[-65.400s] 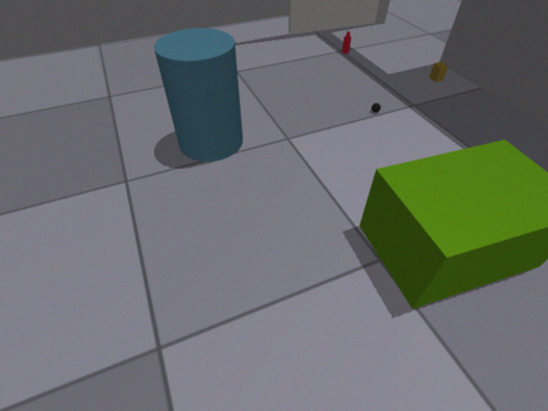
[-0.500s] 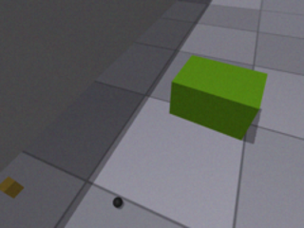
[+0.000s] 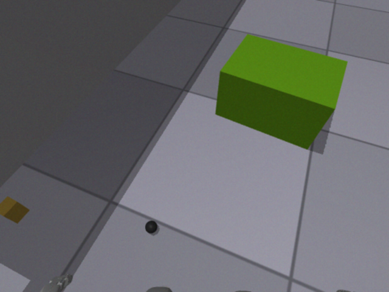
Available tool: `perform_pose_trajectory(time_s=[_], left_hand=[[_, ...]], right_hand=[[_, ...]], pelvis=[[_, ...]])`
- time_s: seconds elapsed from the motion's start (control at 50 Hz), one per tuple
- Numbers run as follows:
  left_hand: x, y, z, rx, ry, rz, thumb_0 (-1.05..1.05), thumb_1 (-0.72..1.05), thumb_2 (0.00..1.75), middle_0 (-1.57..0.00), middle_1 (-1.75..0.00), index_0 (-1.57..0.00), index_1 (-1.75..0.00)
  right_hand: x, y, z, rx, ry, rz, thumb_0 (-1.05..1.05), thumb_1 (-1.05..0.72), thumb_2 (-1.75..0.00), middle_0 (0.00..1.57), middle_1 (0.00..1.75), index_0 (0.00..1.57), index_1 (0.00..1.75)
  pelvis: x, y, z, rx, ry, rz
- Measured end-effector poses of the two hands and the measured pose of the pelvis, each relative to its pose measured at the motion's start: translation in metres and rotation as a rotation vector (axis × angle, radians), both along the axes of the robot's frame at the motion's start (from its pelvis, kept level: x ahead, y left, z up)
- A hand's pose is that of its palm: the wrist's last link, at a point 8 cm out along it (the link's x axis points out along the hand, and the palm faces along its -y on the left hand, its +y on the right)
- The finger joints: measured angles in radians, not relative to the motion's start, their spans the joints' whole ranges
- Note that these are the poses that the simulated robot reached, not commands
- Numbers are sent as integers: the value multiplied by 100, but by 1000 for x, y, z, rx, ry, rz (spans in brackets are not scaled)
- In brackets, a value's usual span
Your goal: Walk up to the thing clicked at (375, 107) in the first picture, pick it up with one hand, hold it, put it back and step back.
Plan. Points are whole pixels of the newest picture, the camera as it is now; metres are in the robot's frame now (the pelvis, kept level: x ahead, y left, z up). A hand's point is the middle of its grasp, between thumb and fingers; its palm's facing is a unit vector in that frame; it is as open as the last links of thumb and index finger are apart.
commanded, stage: step back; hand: left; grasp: from above
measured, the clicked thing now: (151, 226) +0.47 +0.22 -0.74
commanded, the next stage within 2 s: none
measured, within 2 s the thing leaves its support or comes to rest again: neither
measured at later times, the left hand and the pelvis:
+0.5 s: hand out of the picture +0.02 +0.29 -0.16, palm faces -0.10 -0.91 -0.39, open 7.4 cm; pelvis -0.11 +0.03 -0.01, yaw -5 degrees
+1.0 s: hand out of the picture -0.10 +0.30 -0.15, palm faces +0.00 -0.93 -0.37, open 7.4 cm; pelvis -0.24 +0.04 +0.00, yaw -1 degrees
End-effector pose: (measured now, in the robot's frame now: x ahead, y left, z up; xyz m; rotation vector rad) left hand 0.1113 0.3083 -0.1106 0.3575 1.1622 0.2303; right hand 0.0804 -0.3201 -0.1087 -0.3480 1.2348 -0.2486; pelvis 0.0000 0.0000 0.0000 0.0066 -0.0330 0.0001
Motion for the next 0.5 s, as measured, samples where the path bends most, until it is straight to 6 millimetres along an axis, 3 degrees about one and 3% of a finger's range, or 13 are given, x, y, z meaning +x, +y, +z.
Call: perform_pose_trajectory(time_s=[0.08, 0.18, 0.36, 0.5], left_hand=[[11, 21, -14, -16, -56, -13, 1, 91, 90, -20, -30, -21, -30], [2, 30, -15, -28, -48, -17, 1, 91, 90, -20, -30, -20, -30], [-51, 33, -16, -24, 33, -61, 1, 91, 90, -20, -30, -20, -30], [-98, 25, -13, 5, 33, -83, 1, 91, 90, -20, -30, -20, -30]], right_hand=[[-24, 12, -2, -52, 32, 13, 0, -90, -90, 20, 30, 20, 30], [-53, 34, 8, -47, 63, 10, 0, -90, -90, 20, 30, 21, 30], [-71, 51, 7, -27, -48, -6, 0, -90, -90, 20, 30, 21, 30], [-98, 38, -10, 5, -109, -7, 0, -90, -90, 20, 30, 21, 30]], pelvis=[[-13, 20, -13, -5, -2, 11], [-30, 30, -4, -26, 3, 5], [-64, 39, -3, -29, 2, -56], [-105, 28, -15, -10, -2, -93]])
